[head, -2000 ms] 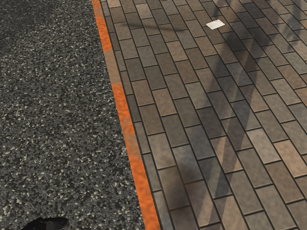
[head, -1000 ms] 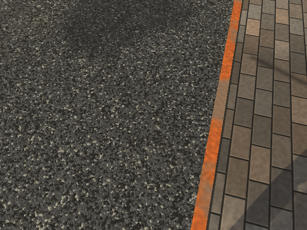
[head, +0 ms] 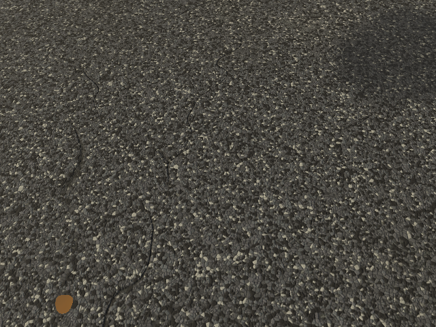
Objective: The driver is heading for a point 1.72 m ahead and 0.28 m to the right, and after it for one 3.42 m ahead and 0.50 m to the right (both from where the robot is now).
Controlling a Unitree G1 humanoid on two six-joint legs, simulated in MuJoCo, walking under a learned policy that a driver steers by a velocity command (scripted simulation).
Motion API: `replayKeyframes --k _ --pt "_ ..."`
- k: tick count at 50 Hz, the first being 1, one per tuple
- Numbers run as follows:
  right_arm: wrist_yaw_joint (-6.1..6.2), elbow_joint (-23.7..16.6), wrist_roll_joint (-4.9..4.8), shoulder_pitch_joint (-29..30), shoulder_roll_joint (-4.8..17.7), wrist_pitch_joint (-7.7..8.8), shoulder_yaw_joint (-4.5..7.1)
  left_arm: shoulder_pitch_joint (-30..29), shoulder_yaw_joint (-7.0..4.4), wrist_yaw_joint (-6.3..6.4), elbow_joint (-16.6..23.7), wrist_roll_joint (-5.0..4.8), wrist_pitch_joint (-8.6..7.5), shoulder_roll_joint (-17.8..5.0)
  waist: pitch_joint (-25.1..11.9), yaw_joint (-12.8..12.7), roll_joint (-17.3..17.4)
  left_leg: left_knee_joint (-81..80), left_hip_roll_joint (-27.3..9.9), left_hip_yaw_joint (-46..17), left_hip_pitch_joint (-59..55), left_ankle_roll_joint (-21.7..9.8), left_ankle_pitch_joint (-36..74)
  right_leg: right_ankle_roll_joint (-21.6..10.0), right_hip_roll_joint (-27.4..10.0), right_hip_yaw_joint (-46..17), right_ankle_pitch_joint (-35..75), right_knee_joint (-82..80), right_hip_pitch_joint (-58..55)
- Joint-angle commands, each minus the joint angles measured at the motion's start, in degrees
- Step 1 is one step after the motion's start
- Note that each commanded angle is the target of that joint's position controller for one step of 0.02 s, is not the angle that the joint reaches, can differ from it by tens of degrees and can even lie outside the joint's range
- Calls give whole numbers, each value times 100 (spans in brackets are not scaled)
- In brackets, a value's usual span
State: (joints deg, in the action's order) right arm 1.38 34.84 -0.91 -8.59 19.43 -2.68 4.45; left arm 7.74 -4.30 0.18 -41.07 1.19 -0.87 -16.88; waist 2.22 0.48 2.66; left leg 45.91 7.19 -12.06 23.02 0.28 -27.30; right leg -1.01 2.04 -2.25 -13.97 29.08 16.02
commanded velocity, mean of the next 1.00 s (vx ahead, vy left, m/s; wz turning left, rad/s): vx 0.06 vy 0.00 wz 0.12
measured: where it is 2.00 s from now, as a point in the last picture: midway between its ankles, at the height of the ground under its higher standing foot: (228, 296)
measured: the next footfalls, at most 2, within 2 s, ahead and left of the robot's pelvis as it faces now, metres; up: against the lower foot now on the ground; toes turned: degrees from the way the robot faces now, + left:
left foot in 0.28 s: +0.02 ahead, +0.15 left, +0.00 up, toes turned +1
left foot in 1.46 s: +0.44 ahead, +0.14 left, +0.00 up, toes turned +5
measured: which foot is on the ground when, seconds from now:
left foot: up 0.00-0.26, down 0.28-0.96, up 0.98-1.00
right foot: down 0.00-1.00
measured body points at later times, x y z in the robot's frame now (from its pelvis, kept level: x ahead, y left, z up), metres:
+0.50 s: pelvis +0.00 +0.04 +0.00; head +0.01 +0.05 +0.45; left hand +0.09 +0.32 -0.12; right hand +0.18 -0.19 -0.09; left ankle -0.02 +0.15 -0.73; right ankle +0.01 -0.12 -0.73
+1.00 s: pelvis +0.05 +0.01 +0.00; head +0.06 -0.01 +0.45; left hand +0.11 +0.30 -0.12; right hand +0.13 -0.26 -0.14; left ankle -0.02 +0.14 -0.72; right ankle +0.05 -0.09 -0.74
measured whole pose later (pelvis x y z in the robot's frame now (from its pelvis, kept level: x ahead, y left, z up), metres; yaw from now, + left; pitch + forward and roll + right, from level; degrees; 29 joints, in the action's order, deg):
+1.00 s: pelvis +0.05 +0.01 +0.00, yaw +4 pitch +0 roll +1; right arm 1.1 47.8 -1.0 -18.3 16.3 0.5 3.2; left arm 15.2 -2.4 -0.8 -52.3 -1.0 -5.5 -16.2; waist 0.0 0.1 1.8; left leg 36.0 0.7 -4.0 10.5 -1.1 -24.4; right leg -2.8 0.0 3.0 -17.1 32.4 13.9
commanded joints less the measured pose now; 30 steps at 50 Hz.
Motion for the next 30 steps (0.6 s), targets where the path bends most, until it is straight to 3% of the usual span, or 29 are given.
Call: replayKeyframes --k 1,2,3,5,8,9,11,13,14,15,16,17,18,21,30 --pt "43 -208 19 -384 1004 66 372 -276 -160 69 472 -4 -66 -742 -464 160 -969 2192 -316 172 853 320 -488 -1302 -1994 -1803 2033 -1041 -728" --pt "63 -151 24 -392 837 19 338 -354 -129 88 477 -93 -53 -666 -367 132 -950 2314 -315 184 967 410 -222 -1136 -1745 -1480 1861 -1004 -782" --pt "58 -140 13 -351 659 -8 283 -318 -98 108 458 -122 -39 -649 -320 73 -968 2327 -302 219 985 480 -53 -1124 -1639 -1272 2057 -983 -807" --pt "43 -209 -18 -161 422 2 190 -134 -91 132 388 -88 6 -672 -376 -47 -1081 1784 -318 463 843 552 91 -1155 -1464 -922 2320 -976 -975" --pt "19 -278 37 41 171 26 50 -76 -101 125 332 -89 57 -739 -606 -163 -1283 393 -595 750 205 564 10 -1168 -1471 -720 2527 -848 -1175" --pt "1 -284 42 80 119 32 12 -68 -118 105 315 -106 79 -807 -626 -206 -1366 -75 -650 892 -99 543 9 -1174 -1487 -686 2591 -837 -1091" --pt "-22 -206 9 -11 219 35 31 60 -135 74 243 -164 119 -919 -630 -246 -1427 -901 -620 1107 -533 495 377 -1179 -1526 -753 2588 -754 -1028" --pt "-50 9 34 -384 207 48 40 50 -77 58 181 -251 129 -837 -569 -22 -1258 -2459 -541 1271 -1336 276 1624 -959 -1413 -662 2317 -562 -732" --pt "-40 -1 74 -385 340 50 48 325 -20 40 72 -245 75 -711 -582 -52 -1035 -2866 -709 982 -1901 100 2243 -624 -1317 -608 1875 -522 -396" --pt "13 -64 115 -470 678 45 92 457 67 -7 82 -59 -7 -507 -844 -184 -249 -2673 -1469 124 -2557 -134 3589 -167 -987 -262 1008 -28 52" --pt "17 -54 209 -71 736 40 64 597 167 -32 122 38 -77 -185 -836 -534 817 -2379 -1934 -221 -1969 -699 3611 215 -574 202 -275 -184 18" --pt "-49 -132 216 132 324 90 -20 261 146 1 95 67 -65 -416 -724 -281 549 -2466 -1769 -183 -1500 -859 2638 401 -584 172 -151 -272 -384" --pt "-87 -61 259 101 169 137 -71 77 117 3 77 39 -57 -528 -578 -208 428 -2509 -1510 -33 -1391 -662 2019 443 -550 203 177 -307 -443" --pt "-96 77 224 -31 273 249 -80 150 107 58 -35 -12 11 -576 -227 -176 440 -2526 -1294 95 -1139 -402 1959 441 -575 181 525 -349 -465" --pt "-65 325 181 -114 137 275 -129 372 113 125 -481 -53 0 -561 -219 -158 -64 -2389 -1122 254 -1241 -384 2451 506 -625 200 779 -480 -609"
